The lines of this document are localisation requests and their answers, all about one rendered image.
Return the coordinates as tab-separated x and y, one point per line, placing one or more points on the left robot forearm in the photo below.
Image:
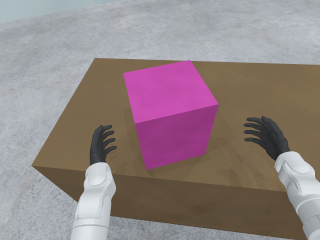
93	211

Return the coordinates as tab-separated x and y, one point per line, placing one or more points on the right robot forearm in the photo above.
303	190

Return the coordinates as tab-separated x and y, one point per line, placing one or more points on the pedestal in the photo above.
233	187

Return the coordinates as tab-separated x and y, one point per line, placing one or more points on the left robot hand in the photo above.
98	153

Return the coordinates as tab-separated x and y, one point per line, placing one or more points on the carton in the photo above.
173	111

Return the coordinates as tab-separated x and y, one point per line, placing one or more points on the right robot hand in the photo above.
271	136

